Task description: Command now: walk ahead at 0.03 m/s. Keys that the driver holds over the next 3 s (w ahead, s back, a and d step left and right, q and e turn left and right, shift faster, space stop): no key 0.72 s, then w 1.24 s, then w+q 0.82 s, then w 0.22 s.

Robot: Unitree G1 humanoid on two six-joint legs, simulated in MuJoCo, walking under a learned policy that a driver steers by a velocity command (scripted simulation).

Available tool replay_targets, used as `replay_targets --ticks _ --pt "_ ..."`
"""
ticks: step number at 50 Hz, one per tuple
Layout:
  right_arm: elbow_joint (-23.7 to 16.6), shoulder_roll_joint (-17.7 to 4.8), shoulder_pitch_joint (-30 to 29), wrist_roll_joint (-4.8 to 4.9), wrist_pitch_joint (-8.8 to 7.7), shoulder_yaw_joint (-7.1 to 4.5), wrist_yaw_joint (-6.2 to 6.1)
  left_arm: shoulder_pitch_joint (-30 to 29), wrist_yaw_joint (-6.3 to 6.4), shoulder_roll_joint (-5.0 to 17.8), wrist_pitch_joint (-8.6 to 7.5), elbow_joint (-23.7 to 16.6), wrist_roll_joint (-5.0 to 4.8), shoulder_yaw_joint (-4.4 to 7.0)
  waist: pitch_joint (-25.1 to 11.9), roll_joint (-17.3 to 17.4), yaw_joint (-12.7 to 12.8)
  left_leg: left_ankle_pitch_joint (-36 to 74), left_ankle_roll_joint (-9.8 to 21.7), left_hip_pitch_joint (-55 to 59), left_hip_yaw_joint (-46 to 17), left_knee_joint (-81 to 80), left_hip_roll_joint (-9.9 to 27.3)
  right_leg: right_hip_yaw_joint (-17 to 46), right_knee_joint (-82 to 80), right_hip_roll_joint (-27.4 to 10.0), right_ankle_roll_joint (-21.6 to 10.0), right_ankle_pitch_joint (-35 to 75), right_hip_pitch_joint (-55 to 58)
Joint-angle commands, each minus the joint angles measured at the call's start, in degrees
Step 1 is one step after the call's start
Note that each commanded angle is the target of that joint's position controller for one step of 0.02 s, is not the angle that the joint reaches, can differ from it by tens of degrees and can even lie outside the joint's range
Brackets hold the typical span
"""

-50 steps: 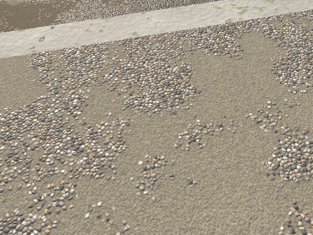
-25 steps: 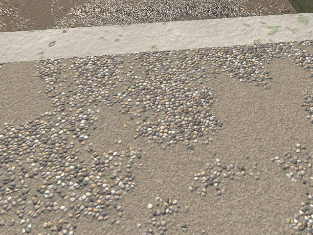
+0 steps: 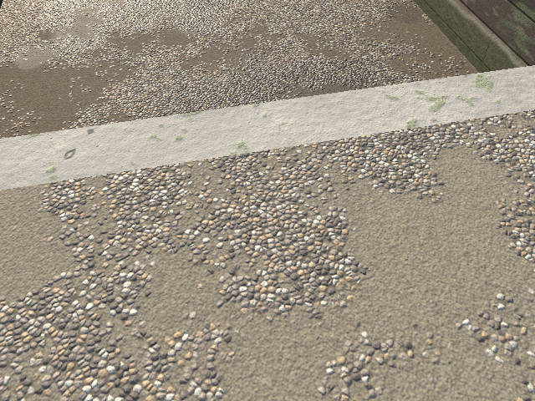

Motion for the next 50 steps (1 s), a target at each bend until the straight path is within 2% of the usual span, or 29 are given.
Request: replay_targets --ticks 1,16,36,37,39,40,42,44,45,47,48,50 --pt "0.5 -4.0 3.7 0.10 -0.17 -0.67 -0.35 2.8 0.25 4.7 -0.41 -0.3 -0.06 0.63 3.1 -1.8 0.1 0.3 -0.4 1.9 -8.4 -4.4 7.0 6.3 -6.4 -5.5 -2.2 2.2 -3.6" --pt "3.8 -2.6 5.3 0.10 0.20 -0.21 -1.01 5.1 0.52 3.4 -0.14 2.0 0.07 0.03 3.6 -1.0 0.5 1.7 -0.6 2.3 -8.5 -4.1 7.4 5.5 -6.2 -5.2 -2.5 3.8 -2.6" --pt "5.1 -1.2 7.0 0.10 0.19 0.11 -1.16 7.4 0.63 2.3 -0.04 3.2 0.07 -0.30 4.6 -0.8 0.5 1.1 -0.6 1.8 -8.7 -4.1 7.5 5.3 -6.0 -4.8 -2.5 3.3 -2.6" --pt "5.3 -1.1 7.5 0.08 0.24 0.15 -1.12 8.1 0.61 2.1 -0.01 3.4 0.15 -0.35 3.4 -0.6 0.5 -3.3 -0.6 2.2 -8.7 -4.6 7.1 5.0 -6.3 -4.2 -2.6 -0.5 -2.2" --pt "4.9 -3.0 7.8 0.08 0.70 -0.70 -1.04 8.5 0.48 3.1 0.28 3.0 0.39 0.28 4.4 0.5 0.5 -17.7 0.8 0.3 -8.9 -4.0 5.7 3.4 -3.6 -1.7 -3.6 -13.1 -4.2" --pt "4.6 -3.9 8.2 -0.01 1.04 -1.18 -0.90 8.2 0.28 3.4 0.48 2.3 0.68 0.53 6.1 1.0 0.3 -26.9 2.0 -1.5 -10.1 -4.1 5.9 3.2 -1.9 -0.8 -4.4 -20.2 -7.0" --pt "4.3 -4.2 10.8 -0.07 1.29 -1.73 -0.61 6.5 -0.27 2.3 0.40 0.4 1.22 0.48 10.2 2.7 -1.1 -36.5 4.8 -2.0 -16.0 -6.6 9.3 2.7 2.6 0.2 -5.1 -24.1 -14.3" --pt "5.0 -6.0 14.3 -0.33 1.06 -2.82 -0.58 4.5 -0.97 0.3 -0.49 -1.4 1.86 0.17 9.1 7.2 -2.2 -39.4 8.7 1.8 -26.1 -12.5 16.8 -2.4 11.9 1.5 -4.4 -14.1 -17.3" --pt "4.9 -6.4 14.4 -0.45 0.86 -3.20 -0.50 3.3 -1.29 1.1 -1.05 -2.3 1.97 0.42 8.4 6.8 -2.3 -37.7 10.2 0.4 -28.8 -14.7 19.3 -2.4 15.3 0.3 -4.2 -11.6 -16.4" --pt "3.6 -7.0 11.0 -0.51 0.18 -3.58 -0.25 4.1 -2.00 1.8 -2.02 -3.1 1.53 0.93 7.1 4.8 -0.1 -33.2 9.9 -2.8 -27.1 -15.2 19.2 -1.5 16.0 -0.7 -4.6 -12.8 -12.7" --pt "2.7 -7.1 8.3 -0.15 -0.03 -3.68 -0.14 6.1 -2.23 1.2 -2.36 -2.8 1.22 0.99 7.0 4.6 1.8 -31.8 8.7 -6.0 -23.8 -14.3 17.5 -2.0 12.3 -0.4 -4.9 -12.3 -8.2" --pt "0.9 -6.6 2.9 0.52 -0.24 -3.87 0.13 14.3 -1.99 -0.3 -2.76 0.1 0.66 1.16 7.7 3.3 6.0 -30.3 6.0 -16.3 -15.6 -8.1 11.4 -4.4 1.5 2.8 -5.5 -7.6 6.9"
Next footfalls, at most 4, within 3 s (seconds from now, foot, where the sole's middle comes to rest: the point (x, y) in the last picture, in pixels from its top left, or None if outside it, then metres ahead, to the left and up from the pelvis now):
1.44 left None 0.43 0.05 -0.78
2.00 right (323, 326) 0.75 -0.12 -0.78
2.54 left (253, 254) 1.01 0.08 -0.78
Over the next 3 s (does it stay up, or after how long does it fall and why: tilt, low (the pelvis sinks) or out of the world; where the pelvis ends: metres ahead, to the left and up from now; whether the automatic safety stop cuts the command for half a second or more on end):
stays up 1.12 0.07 -0.01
